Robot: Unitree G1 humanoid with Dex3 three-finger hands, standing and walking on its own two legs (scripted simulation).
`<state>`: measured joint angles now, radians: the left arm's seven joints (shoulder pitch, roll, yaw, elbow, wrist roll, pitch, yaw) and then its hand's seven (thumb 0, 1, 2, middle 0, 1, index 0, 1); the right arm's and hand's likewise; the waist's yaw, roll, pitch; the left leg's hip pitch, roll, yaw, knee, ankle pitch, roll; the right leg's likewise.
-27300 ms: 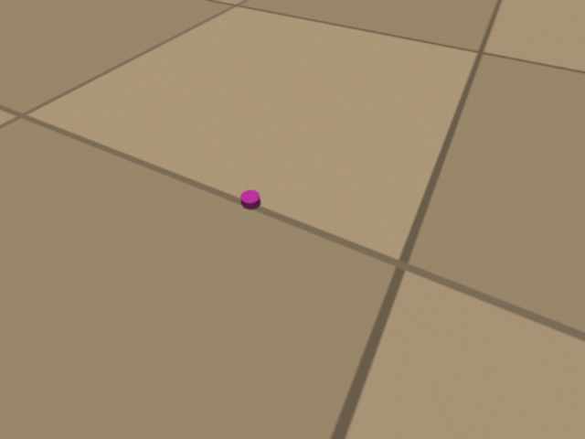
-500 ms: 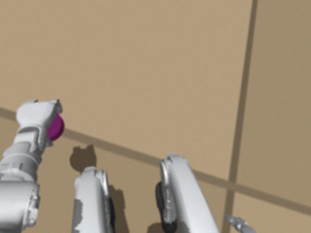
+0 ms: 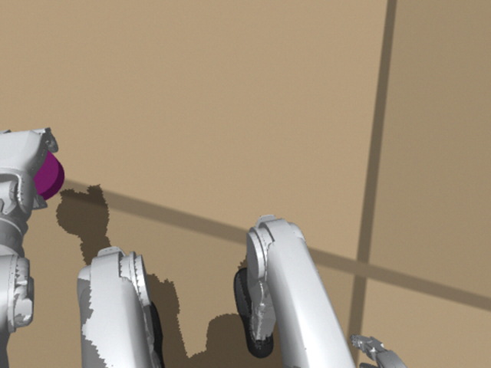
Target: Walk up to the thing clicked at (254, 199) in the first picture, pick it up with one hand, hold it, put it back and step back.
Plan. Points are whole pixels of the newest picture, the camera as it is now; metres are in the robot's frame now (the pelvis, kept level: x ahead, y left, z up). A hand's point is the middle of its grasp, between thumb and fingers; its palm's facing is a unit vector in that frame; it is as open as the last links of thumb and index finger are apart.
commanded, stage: crouch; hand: left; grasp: from above
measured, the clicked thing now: (30, 174) +0.47 +0.27 -0.19
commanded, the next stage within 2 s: lower in 0.44 s
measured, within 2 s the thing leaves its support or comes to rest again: neither
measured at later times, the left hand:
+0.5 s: hand (40, 176) +0.48 +0.27 -0.22, palm faces -0.46 -0.04 -0.89, open 11.1 cm
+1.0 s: hand (54, 180) +0.48 +0.27 -0.28, palm faces -0.46 -0.06 -0.89, open 11.1 cm
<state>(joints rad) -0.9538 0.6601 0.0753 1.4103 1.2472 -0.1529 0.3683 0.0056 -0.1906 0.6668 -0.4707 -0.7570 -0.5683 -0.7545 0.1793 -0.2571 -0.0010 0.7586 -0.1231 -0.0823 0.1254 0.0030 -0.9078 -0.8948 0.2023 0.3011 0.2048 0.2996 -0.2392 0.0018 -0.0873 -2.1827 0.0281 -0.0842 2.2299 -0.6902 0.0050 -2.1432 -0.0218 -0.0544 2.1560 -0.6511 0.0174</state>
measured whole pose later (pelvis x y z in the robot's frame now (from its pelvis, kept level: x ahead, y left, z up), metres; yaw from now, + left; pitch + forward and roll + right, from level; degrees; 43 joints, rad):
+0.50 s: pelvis +0.00 +0.00 -0.05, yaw -2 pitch +34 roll -7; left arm -1.02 0.75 0.10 1.52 1.28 -0.18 0.41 0.00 -0.18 0.66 -0.47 -0.75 -0.56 -0.75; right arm 0.17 -0.27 0.06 0.75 -0.15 -0.09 0.15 0.00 -0.91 -0.89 0.20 0.30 0.20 0.30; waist -0.28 -0.01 -0.03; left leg -2.30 0.03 -0.11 2.39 -0.70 0.00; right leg -2.26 -0.01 -0.07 2.30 -0.65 0.02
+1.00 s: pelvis +0.00 +0.00 -0.08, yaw -4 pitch +33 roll -9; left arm -1.03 0.84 0.14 1.59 1.33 -0.22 0.48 0.00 -0.17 0.65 -0.46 -0.75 -0.55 -0.75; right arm 0.16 -0.29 0.12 0.73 -0.20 -0.12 0.18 0.00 -0.91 -0.89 0.20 0.30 0.20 0.30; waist -0.32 -0.06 0.05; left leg -2.37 0.02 -0.16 2.49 -0.71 0.00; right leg -2.30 -0.01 -0.11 2.37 -0.65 0.03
